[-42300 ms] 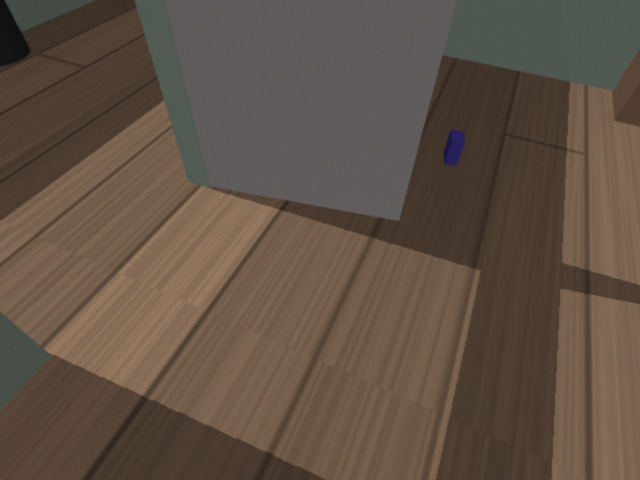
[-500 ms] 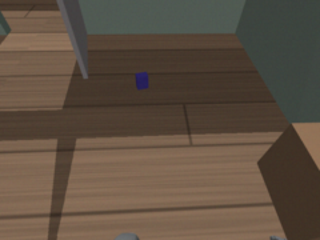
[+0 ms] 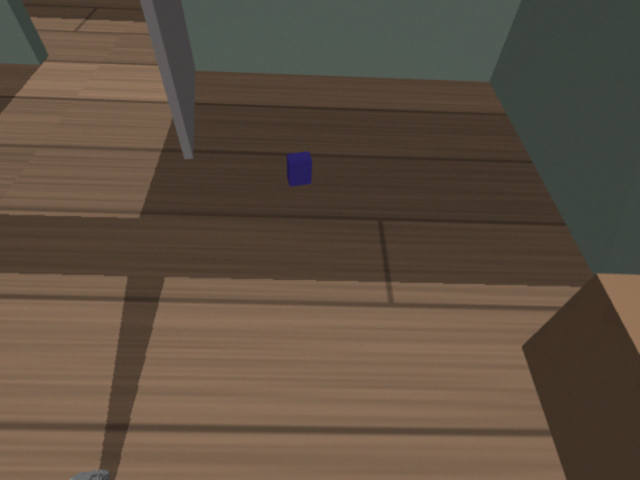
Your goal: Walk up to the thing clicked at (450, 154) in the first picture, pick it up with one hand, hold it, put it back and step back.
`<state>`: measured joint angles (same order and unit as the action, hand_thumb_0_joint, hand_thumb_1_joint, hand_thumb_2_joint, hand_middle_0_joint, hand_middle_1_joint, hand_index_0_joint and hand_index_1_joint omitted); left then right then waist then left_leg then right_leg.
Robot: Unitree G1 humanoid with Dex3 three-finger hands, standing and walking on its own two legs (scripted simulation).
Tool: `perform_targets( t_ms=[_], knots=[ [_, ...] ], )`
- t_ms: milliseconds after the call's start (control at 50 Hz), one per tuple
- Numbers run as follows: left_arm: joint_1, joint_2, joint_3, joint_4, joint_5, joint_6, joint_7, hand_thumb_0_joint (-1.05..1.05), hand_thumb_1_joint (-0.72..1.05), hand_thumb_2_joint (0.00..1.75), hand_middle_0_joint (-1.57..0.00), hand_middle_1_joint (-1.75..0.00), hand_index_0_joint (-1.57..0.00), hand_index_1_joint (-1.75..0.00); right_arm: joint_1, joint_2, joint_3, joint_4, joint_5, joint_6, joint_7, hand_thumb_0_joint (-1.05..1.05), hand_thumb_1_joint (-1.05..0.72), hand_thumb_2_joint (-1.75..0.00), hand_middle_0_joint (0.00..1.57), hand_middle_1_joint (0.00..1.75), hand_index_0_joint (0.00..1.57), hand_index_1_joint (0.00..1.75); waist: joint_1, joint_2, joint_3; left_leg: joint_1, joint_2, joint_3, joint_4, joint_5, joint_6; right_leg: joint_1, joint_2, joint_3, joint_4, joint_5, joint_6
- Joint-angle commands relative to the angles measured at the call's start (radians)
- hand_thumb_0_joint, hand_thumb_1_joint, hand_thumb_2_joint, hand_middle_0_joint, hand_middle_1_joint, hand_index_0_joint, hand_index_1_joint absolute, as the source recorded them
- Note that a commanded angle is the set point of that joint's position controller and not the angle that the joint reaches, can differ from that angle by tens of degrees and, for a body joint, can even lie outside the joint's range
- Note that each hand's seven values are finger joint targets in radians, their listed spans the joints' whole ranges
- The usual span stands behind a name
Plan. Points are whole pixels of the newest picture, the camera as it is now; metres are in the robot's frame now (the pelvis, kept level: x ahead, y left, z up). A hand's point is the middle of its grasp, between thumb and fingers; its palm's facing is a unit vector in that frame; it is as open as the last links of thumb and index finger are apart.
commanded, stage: walk up
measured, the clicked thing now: (299, 169) +1.44 +0.10 -0.70
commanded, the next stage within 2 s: stand in 0.28 s
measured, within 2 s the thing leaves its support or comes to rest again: neither
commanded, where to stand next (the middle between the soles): +0.05 -0.03 m, yaw -4 degrees
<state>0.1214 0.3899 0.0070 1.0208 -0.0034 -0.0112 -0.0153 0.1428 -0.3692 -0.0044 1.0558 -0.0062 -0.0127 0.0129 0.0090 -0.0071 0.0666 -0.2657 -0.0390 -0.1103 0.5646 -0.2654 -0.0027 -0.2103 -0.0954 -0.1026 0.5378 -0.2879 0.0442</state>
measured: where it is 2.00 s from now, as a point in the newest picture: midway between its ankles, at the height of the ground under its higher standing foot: outside the picture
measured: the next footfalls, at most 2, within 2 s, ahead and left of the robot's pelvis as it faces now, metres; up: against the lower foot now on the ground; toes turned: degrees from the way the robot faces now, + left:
none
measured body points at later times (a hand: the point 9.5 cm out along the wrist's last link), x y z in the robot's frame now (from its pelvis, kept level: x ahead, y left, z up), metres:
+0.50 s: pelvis +0.00 -0.01 +0.01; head +0.02 -0.01 +0.46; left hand +0.08 +0.30 -0.12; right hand +0.11 -0.31 -0.11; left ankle +0.02 +0.12 -0.73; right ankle +0.00 -0.15 -0.73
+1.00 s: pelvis +0.01 -0.03 +0.01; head +0.02 -0.03 +0.46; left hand +0.09 +0.28 -0.12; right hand +0.06 -0.33 -0.12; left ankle +0.02 +0.12 -0.73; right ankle +0.00 -0.15 -0.73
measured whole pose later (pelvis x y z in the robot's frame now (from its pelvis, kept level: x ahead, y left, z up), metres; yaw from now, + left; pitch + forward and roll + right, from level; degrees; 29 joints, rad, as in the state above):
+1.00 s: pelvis +0.01 -0.03 +0.01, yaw -2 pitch -2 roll +0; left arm 0.10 0.36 0.01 1.14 0.00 0.00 -0.01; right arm 0.10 -0.35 -0.01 1.16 -0.01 0.00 0.01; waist 0.00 0.00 0.05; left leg -0.14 0.02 -0.09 0.33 -0.17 -0.04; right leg -0.13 -0.04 -0.08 0.35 -0.20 0.01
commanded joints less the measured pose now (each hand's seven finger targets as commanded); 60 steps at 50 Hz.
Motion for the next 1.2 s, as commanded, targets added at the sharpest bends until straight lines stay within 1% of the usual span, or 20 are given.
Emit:
perform_targets(
  t_ms=[0, 120, 200, 240, 260, 280, 340, 420, 440, 540, 620, 640, 660, 780, 820, 860, 900, 1020, 1120, 1180],
  knots=[
    [-0.051, 0.217, 0.052, -0.046, -0.003, -0.026, 0.02, 0.0, 0.9, 0.9, -0.2, -0.3, -0.2, -0.3, -0.055, -0.225, -0.045, -0.041, 0.003, -0.023, -0.023, 0.0, -0.9, -0.9, 0.2, 0.3, 0.2, 0.3, 0.01, 0.033, -0.13, -0.001, 0.11, -0.103, -0.118, 0.297, 0.06, 0.116, -0.063, 0.077, -0.099, 0.149, -0.085],
    [-0.07, 0.203, 0.048, -0.015, 0.0, -0.019, 0.017, 0.0, 0.9, 0.9, -0.2, -0.3, -0.2, -0.3, -0.096, -0.229, -0.042, -0.021, 0.001, -0.017, -0.022, 0.0, -0.9, -0.9, 0.2, 0.3, 0.2, 0.3, 0.013, 0.07, -0.09, -0.032, 0.118, -0.129, -0.199, 0.204, 0.057, 0.137, -0.045, 0.063, -0.147, 0.06, -0.071],
    [-0.07, 0.207, 0.051, 0.007, 0.003, -0.025, 0.016, 0.0, 0.9, 0.9, -0.2, -0.3, -0.2, -0.3, -0.096, -0.218, -0.039, -0.011, 0.004, -0.018, -0.021, 0.0, -0.9, -0.9, 0.2, 0.3, 0.2, 0.3, 0.009, 0.043, -0.13, 0.024, 0.113, -0.1, -0.175, 0.301, 0.047, 0.165, -0.062, 0.064, -0.166, 0.144, -0.07],
    [-0.085, 0.205, 0.052, 0.009, 0.004, -0.024, 0.016, 0.0, 0.9, 0.9, -0.2, -0.3, -0.2, -0.3, -0.101, -0.218, -0.039, -0.008, 0.004, -0.016, -0.02, 0.0, -0.9, -0.9, 0.2, 0.3, 0.2, 0.3, 0.004, 0.04, -0.12, 0.017, 0.109, -0.097, -0.187, 0.288, 0.043, 0.166, -0.062, 0.062, -0.175, 0.136, -0.065],
    [-0.07, 0.193, 0.04, 0.035, 0.004, -0.018, 0.018, 0.0, 0.9, 0.9, -0.2, -0.3, -0.2, -0.3, -0.125, -0.19, -0.037, -0.004, 0.007, -0.016, -0.02, 0.0, -0.9, -0.9, 0.2, 0.3, 0.2, 0.3, 0.006, 0.012, -0.084, 0.059, 0.13, -0.086, -0.213, 0.28, 0.027, 0.104, -0.062, 0.09, -0.212, 0.111, -0.064],
    [-0.083, 0.189, 0.039, 0.034, 0.007, -0.017, 0.018, 0.0, 0.9, 0.9, -0.2, -0.3, -0.2, -0.3, -0.118, -0.199, -0.039, -0.003, 0.006, -0.017, -0.02, 0.0, -0.9, -0.9, 0.2, 0.3, 0.2, 0.3, -0.002, 0.017, -0.086, 0.068, 0.133, -0.088, -0.218, 0.289, 0.021, 0.106, -0.061, 0.089, -0.221, 0.106, -0.063],
    [-0.083, 0.187, 0.038, 0.043, 0.006, -0.02, 0.02, 0.0, 0.9, 0.9, -0.2, -0.3, -0.2, -0.3, -0.125, -0.206, -0.04, 0.007, 0.003, -0.017, -0.018, 0.0, -0.9, -0.9, 0.2, 0.3, 0.2, 0.3, 0.005, 0.021, -0.104, 0.072, 0.136, -0.078, -0.224, 0.337, 0.02, 0.152, -0.063, 0.09, -0.224, 0.172, -0.057],
    [-0.08, 0.194, 0.039, 0.057, 0.007, -0.02, 0.019, 0.0, 0.9, 0.9, -0.2, -0.3, -0.2, -0.3, -0.13, -0.203, -0.044, 0.012, 0.004, -0.013, -0.02, 0.0, -0.9, -0.9, 0.2, 0.3, 0.2, 0.3, -0.002, 0.025, -0.124, 0.102, 0.136, -0.059, -0.245, 0.296, 0.014, 0.147, -0.06, 0.094, -0.24, 0.153, -0.059],
    [-0.073, 0.19, 0.038, 0.06, 0.007, -0.022, 0.02, 0.0, 0.9, 0.9, -0.2, -0.3, -0.2, -0.3, -0.141, -0.204, -0.044, 0.012, 0.004, -0.015, -0.019, 0.0, -0.9, -0.9, 0.2, 0.3, 0.2, 0.3, 0.006, 0.024, -0.133, 0.111, 0.14, -0.059, -0.241, 0.333, 0.015, 0.16, -0.063, 0.093, -0.238, 0.191, -0.059],
    [-0.066, 0.19, 0.036, 0.073, 0.008, -0.022, 0.021, 0.0, 0.9, 0.9, -0.2, -0.3, -0.2, -0.3, -0.148, -0.193, -0.043, 0.02, 0.005, -0.012, -0.019, 0.0, -0.9, -0.9, 0.2, 0.3, 0.2, 0.3, 0.004, 0.01, -0.129, 0.135, 0.14, -0.045, -0.248, 0.324, 0.014, 0.148, -0.064, 0.098, -0.25, 0.204, -0.057],
    [-0.07, 0.189, 0.036, 0.07, 0.009, -0.019, 0.02, 0.0, 0.9, 0.9, -0.2, -0.3, -0.2, -0.3, -0.139, -0.186, -0.04, 0.031, 0.003, -0.009, -0.018, 0.0, -0.9, -0.9, 0.2, 0.3, 0.2, 0.3, 0.003, 0.012, -0.098, 0.121, 0.135, -0.037, -0.273, 0.251, 0.003, 0.117, -0.059, 0.109, -0.269, 0.123, -0.06],
    [-0.07, 0.185, 0.036, 0.072, 0.011, -0.018, 0.02, 0.0, 0.9, 0.9, -0.2, -0.3, -0.2, -0.3, -0.137, -0.192, -0.042, 0.036, 0.002, -0.009, -0.017, 0.0, -0.9, -0.9, 0.2, 0.3, 0.2, 0.3, 0.0, 0.024, -0.073, 0.1, 0.128, -0.036, -0.282, 0.176, 0.002, 0.102, -0.054, 0.113, -0.282, 0.068, -0.055],
    [-0.077, 0.19, 0.039, 0.072, 0.012, -0.016, 0.02, 0.0, 0.9, 0.9, -0.2, -0.3, -0.2, -0.3, -0.131, -0.19, -0.042, 0.036, 0.0, -0.007, -0.017, 0.0, -0.9, -0.9, 0.2, 0.3, 0.2, 0.3, -0.001, 0.018, -0.082, 0.082, 0.131, -0.038, -0.286, 0.159, 0.007, 0.124, -0.056, 0.112, -0.275, 0.062, -0.057],
    [-0.063, 0.19, 0.041, 0.069, 0.013, -0.014, 0.02, 0.0, 0.9, 0.9, -0.2, -0.3, -0.2, -0.3, -0.125, -0.186, -0.041, 0.037, -0.001, -0.008, -0.016, 0.0, -0.9, -0.9, 0.2, 0.3, 0.2, 0.3, 0.007, 0.007, -0.069, 0.087, 0.129, -0.036, -0.289, 0.163, 0.005, 0.101, -0.052, 0.121, -0.279, 0.039, -0.06],
    [-0.071, 0.191, 0.042, 0.065, 0.01, -0.016, 0.02, 0.0, 0.9, 0.9, -0.2, -0.3, -0.2, -0.3, -0.117, -0.189, -0.04, 0.038, -0.002, -0.011, -0.017, 0.0, -0.9, -0.9, 0.2, 0.3, 0.2, 0.3, 0.005, 0.016, -0.095, 0.097, 0.138, -0.034, -0.283, 0.214, 0.008, 0.129, -0.058, 0.125, -0.267, 0.107, -0.062],
    [-0.066, 0.189, 0.042, 0.066, 0.009, -0.015, 0.018, 0.0, 0.9, 0.9, -0.2, -0.3, -0.2, -0.3, -0.11, -0.188, -0.037, 0.041, -0.002, -0.012, -0.018, 0.0, -0.9, -0.9, 0.2, 0.3, 0.2, 0.3, 0.003, 0.024, -0.079, 0.088, 0.132, -0.031, -0.29, 0.178, 0.005, 0.115, -0.053, 0.126, -0.272, 0.082, -0.059],
    [-0.069, 0.194, 0.044, 0.063, 0.01, -0.015, 0.019, 0.0, 0.9, 0.9, -0.2, -0.3, -0.2, -0.3, -0.106, -0.183, -0.037, 0.038, -0.004, -0.012, -0.019, 0.0, -0.9, -0.9, 0.2, 0.3, 0.2, 0.3, 0.007, -0.001, -0.094, 0.092, 0.139, -0.033, -0.286, 0.227, 0.004, 0.13, -0.053, 0.122, -0.263, 0.11, -0.062],
    [-0.069, 0.186, 0.043, 0.061, 0.009, -0.013, 0.018, 0.0, 0.9, 0.9, -0.2, -0.3, -0.2, -0.3, -0.093, -0.192, -0.035, 0.044, -0.002, -0.012, -0.021, 0.0, -0.9, -0.9, 0.2, 0.3, 0.2, 0.3, 0.005, 0.011, -0.095, 0.097, 0.142, -0.024, -0.278, 0.232, 0.0, 0.131, -0.052, 0.125, -0.262, 0.124, -0.061],
    [-0.064, 0.189, 0.044, 0.062, 0.007, -0.013, 0.019, 0.0, 0.9, 0.9, -0.2, -0.3, -0.2, -0.3, -0.09, -0.191, -0.033, 0.039, -0.001, -0.014, -0.024, 0.0, -0.9, -0.9, 0.2, 0.3, 0.2, 0.3, 0.006, -0.003, -0.132, 0.138, 0.15, -0.015, -0.266, 0.327, 0.001, 0.153, -0.053, 0.118, -0.238, 0.246, -0.065],
    [-0.066, 0.181, 0.043, 0.064, 0.005, -0.015, 0.019, 0.0, 0.9, 0.9, -0.2, -0.3, -0.2, -0.3, -0.083, -0.189, -0.028, 0.042, 0.0, -0.014, -0.025, 0.0, -0.9, -0.9, 0.2, 0.3, 0.2, 0.3, 0.002, 0.007, -0.123, 0.128, 0.151, -0.014, -0.265, 0.34, 0.002, 0.164, -0.051, 0.114, -0.239, 0.265, -0.06]
  ],
)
